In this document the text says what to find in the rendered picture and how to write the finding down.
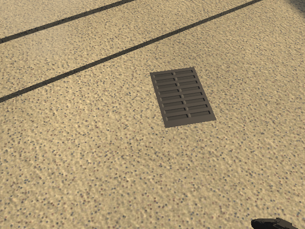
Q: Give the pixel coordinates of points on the robot right hand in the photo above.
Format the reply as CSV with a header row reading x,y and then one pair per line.
x,y
276,223

